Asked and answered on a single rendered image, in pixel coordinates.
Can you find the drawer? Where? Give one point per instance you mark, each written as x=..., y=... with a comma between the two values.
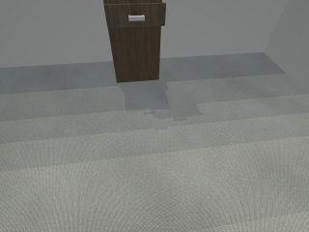
x=117, y=12

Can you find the handle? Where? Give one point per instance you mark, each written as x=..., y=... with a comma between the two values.
x=136, y=18

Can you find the cabinet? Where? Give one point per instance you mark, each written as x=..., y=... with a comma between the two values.
x=135, y=52

